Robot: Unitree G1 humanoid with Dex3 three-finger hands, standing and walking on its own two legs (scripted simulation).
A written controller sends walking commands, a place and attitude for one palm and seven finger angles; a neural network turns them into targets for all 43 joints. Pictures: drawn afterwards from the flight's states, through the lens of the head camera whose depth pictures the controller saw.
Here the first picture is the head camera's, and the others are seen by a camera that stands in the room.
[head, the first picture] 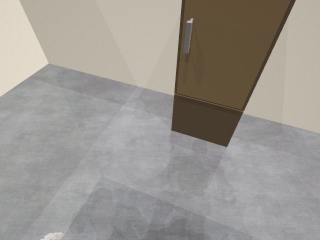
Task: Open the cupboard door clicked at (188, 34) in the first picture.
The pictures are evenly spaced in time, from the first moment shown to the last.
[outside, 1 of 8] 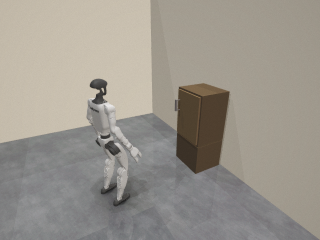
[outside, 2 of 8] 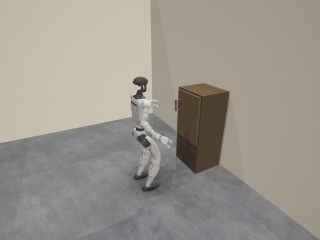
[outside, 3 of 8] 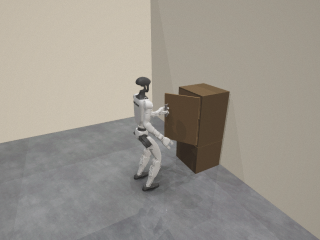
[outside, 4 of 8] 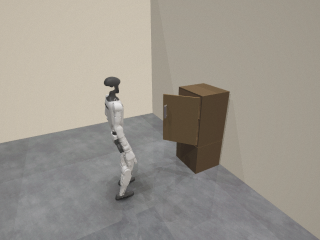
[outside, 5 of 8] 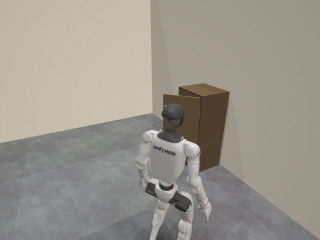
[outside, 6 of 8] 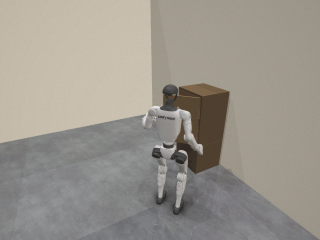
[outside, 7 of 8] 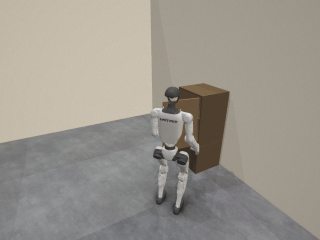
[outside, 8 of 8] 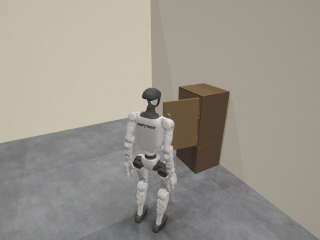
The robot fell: no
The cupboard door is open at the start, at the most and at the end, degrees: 0 82 82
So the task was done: yes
